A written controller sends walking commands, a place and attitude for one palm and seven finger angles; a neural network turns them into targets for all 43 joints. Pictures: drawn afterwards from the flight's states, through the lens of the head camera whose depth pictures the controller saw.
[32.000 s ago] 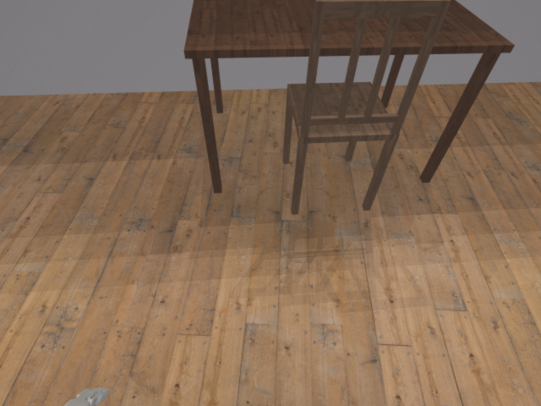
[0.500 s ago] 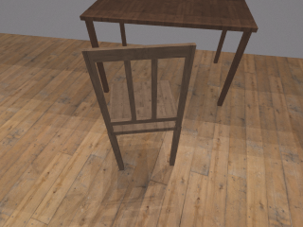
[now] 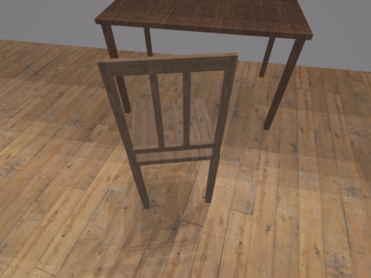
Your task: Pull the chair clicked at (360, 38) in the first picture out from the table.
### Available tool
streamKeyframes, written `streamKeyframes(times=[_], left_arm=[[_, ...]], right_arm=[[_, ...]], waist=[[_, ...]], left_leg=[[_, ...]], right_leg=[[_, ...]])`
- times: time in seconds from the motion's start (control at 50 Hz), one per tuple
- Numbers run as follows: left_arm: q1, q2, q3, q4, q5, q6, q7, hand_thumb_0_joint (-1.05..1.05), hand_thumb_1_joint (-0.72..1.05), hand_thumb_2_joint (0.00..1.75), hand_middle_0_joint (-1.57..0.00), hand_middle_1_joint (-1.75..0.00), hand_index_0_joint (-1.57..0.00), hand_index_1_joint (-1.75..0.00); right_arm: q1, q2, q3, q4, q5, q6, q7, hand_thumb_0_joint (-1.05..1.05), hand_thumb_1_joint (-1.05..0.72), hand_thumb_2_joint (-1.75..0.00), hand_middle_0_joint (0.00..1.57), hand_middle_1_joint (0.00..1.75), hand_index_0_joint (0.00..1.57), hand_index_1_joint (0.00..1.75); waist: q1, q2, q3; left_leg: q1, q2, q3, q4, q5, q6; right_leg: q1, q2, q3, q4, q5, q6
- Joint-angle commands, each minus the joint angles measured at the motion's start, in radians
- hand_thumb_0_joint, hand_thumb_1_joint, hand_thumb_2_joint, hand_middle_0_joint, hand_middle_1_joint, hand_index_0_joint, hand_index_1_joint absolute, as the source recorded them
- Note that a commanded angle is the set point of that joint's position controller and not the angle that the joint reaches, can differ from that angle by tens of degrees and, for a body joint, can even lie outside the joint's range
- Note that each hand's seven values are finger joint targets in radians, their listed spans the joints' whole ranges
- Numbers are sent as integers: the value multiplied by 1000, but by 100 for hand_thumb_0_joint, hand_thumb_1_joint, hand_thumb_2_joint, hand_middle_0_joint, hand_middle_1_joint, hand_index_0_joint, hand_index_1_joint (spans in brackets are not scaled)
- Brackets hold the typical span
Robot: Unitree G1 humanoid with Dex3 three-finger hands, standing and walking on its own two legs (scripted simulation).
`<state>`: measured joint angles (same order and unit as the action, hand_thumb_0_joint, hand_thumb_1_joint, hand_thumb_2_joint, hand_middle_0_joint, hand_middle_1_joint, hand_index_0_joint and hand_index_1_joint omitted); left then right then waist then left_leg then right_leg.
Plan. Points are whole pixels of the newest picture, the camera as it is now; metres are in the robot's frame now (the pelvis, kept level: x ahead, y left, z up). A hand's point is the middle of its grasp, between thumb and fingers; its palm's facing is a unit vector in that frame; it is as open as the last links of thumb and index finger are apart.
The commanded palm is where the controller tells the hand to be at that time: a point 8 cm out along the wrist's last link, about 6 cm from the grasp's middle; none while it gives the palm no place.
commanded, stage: look to check the result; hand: left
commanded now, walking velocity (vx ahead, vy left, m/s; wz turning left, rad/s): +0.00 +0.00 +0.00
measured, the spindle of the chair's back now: (158, 115) +0.63 +0.13 -0.06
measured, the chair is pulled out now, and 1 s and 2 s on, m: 0.56 0.56 0.56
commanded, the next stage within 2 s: stand and wait in 0.54 s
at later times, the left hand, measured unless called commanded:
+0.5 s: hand out of the picture -0.01 +0.16 -0.17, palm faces +0.02 -0.98 -0.19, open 7.3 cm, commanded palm none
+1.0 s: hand out of the picture -0.01 +0.15 -0.17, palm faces +0.02 -0.98 -0.19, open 7.3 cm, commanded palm none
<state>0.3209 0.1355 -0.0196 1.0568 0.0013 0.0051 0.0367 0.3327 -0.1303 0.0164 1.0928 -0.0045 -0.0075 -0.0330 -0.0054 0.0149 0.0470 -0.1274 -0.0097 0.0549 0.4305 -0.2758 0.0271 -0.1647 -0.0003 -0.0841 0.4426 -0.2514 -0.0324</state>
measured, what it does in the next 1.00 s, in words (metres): stands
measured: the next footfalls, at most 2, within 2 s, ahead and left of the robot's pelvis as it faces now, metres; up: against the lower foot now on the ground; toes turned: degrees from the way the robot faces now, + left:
none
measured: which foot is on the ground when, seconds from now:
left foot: down 0.00-1.00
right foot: down 0.00-1.00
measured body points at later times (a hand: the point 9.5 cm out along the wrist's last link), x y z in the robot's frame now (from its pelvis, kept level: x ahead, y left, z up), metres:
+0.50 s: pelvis +0.00 +0.00 +0.00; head +0.01 -0.01 +0.45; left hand -0.01 +0.21 -0.16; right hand -0.02 -0.21 -0.16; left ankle -0.03 +0.10 -0.74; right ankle -0.01 -0.10 -0.74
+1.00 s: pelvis +0.00 -0.01 +0.00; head +0.02 -0.02 +0.45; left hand -0.01 +0.21 -0.16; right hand -0.03 -0.21 -0.16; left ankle -0.03 +0.10 -0.74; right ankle -0.01 -0.10 -0.74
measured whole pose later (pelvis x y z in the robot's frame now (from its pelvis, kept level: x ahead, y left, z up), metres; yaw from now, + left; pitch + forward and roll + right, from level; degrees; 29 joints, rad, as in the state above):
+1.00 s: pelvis +0.00 -0.01 +0.00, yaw +0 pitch -1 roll +0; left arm 0.32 0.13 -0.02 1.07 0.00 0.00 0.04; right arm 0.33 -0.12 0.01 1.11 0.00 -0.01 -0.03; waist -0.01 0.01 0.05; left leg -0.13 0.00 0.05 0.42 -0.27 0.01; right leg -0.17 0.01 -0.09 0.44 -0.25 -0.05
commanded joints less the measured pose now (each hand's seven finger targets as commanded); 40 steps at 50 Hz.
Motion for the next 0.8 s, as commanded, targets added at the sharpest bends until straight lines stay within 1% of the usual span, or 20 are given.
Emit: streamKeyframes(times=[0.0,0.02,0.04,0.12,0.16,0.2,0.26,0.3,0.34,0.36,0.38,0.4,0.44,0.46,0.48,0.56,0.6,0.7,0.76,0.78], left_arm=[[69,90,22,-31,4,-14,9,0,90,90,-20,-30,-20,-30],[70,89,21,-29,4,-15,9,0,90,90,-20,-30,-20,-30],[72,86,22,-29,4,-15,9,0,90,90,-20,-30,-20,-30],[66,89,23,-30,4,-14,9,0,90,90,-20,-30,-20,-30],[69,87,23,-29,4,-14,9,0,90,90,-20,-30,-20,-30],[66,87,22,-29,5,-13,9,0,90,90,-20,-30,-20,-30],[69,86,21,-27,5,-15,9,0,90,90,-20,-30,-20,-30],[66,87,23,-29,5,-16,9,0,90,90,-20,-30,-20,-30],[70,88,22,-24,4,-16,9,0,90,90,-20,-30,-20,-30],[71,87,22,-24,5,-17,9,0,90,90,-20,-30,-20,-30],[71,84,20,-24,5,-17,9,0,90,90,-20,-30,-20,-30],[72,86,21,-24,5,-17,9,0,90,90,-20,-30,-20,-30],[70,85,21,-23,5,-18,9,0,90,90,-20,-30,-20,-30],[71,85,20,-21,5,-19,9,0,90,90,-20,-30,-20,-30],[72,85,20,-22,5,-20,9,0,90,90,-20,-30,-20,-30],[74,86,20,-20,4,-21,9,0,90,90,-20,-30,-20,-30],[73,87,20,-20,5,-21,10,0,90,90,-20,-30,-20,-30],[73,84,20,-18,5,-20,9,0,90,90,-20,-30,-20,-30],[75,85,20,-16,4,-21,9,0,90,90,-20,-30,-20,-30],[76,84,19,-16,5,-20,10,0,90,90,-20,-30,-20,-30]], right_arm=[[92,-82,-20,-19,-1,-13,-7,0,-90,-90,20,30,20,30],[90,-82,-20,-16,-2,-12,-7,0,-90,-90,20,30,20,30],[94,-84,-20,-16,-2,-13,-8,0,-90,-90,20,30,20,30],[97,-83,-21,-15,-2,-12,-7,0,-90,-90,20,30,20,30],[94,-82,-20,-16,-2,-12,-7,0,-90,-90,20,30,20,30],[92,-80,-21,-13,-2,-11,-6,0,-90,-90,20,30,20,30],[95,-81,-21,-13,-2,-11,-7,0,-90,-90,20,30,20,30],[100,-81,-21,-11,-2,-14,-7,0,-90,-90,20,30,20,30],[93,-80,-20,-11,-1,-14,-7,0,-90,-90,20,30,20,30],[93,-80,-21,-11,-1,-13,-8,0,-90,-90,20,30,20,30],[93,-80,-22,-12,0,-12,-7,0,-90,-90,20,30,20,30],[94,-80,-22,-9,-1,-12,-7,0,-90,-90,20,30,20,30],[95,-80,-22,-9,-1,-13,-7,0,-90,-90,20,30,20,30],[93,-79,-22,-7,-1,-12,-7,0,-90,-90,20,30,20,30],[97,-79,-22,-7,0,-12,-7,0,-90,-90,20,30,20,30],[95,-81,-22,-4,0,-14,-8,0,-90,-90,20,30,20,30],[96,-79,-22,-2,0,-12,-7,0,-90,-90,20,30,20,30],[98,-77,-23,0,-1,-11,-7,0,-90,-90,20,30,20,30],[97,-78,-22,-1,0,-12,-7,0,-90,-90,20,30,20,30],[96,-78,-23,-2,0,-10,-6,0,-90,-90,20,30,20,30]], waist=[[-2,-5,45],[-1,-16,45],[-2,-14,35],[-2,-7,41],[-1,-16,47],[0,-10,62],[-3,-19,44],[-3,0,36],[-1,-10,34],[-2,-26,35],[-2,-19,47],[-3,-14,45],[-5,-6,36],[-3,-3,44],[-3,-17,40],[-4,-12,31],[-4,-7,48],[-4,-5,53],[-3,-19,47],[-2,-13,52]], left_leg=[[-46,110,-121,-78,198,29],[-43,111,-119,-77,195,29],[-35,111,-117,-76,202,29],[-49,111,-119,-80,185,28],[-48,111,-119,-82,179,29],[-58,110,-121,-85,159,30],[-44,109,-118,-80,169,28],[-46,111,-121,-81,192,29],[-39,111,-120,-79,195,29],[-39,110,-119,-73,198,29],[-42,109,-120,-76,180,28],[-43,111,-116,-78,174,27],[-37,111,-116,-77,190,27],[-40,111,-115,-77,189,27],[-37,112,-116,-77,192,26],[-30,112,-113,-74,202,25],[-44,111,-113,-76,188,24],[-46,112,-114,-80,171,24],[-45,110,-114,-77,178,24],[-46,109,-113,-78,159,23]], right_leg=[[-24,-111,122,-88,130,-20],[-27,-111,124,-88,131,-21],[-24,-112,125,-88,138,-22],[-22,-110,123,-87,122,-21],[-28,-111,123,-90,118,-21],[-36,-111,123,-94,101,-21],[-33,-111,129,-94,116,-23],[-23,-110,123,-87,128,-23],[-23,-113,124,-89,133,-22],[-23,-113,126,-91,140,-22],[-36,-111,126,-95,124,-24],[-34,-113,127,-95,120,-24],[-29,-113,127,-92,134,-25],[-32,-114,128,-94,134,-25],[-30,-110,125,-93,137,-26],[-25,-114,127,-93,150,-25],[-29,-113,130,-97,137,-27],[-36,-111,129,-99,120,-26],[-28,-113,131,-99,130,-27],[-35,-112,129,-103,112,-27]])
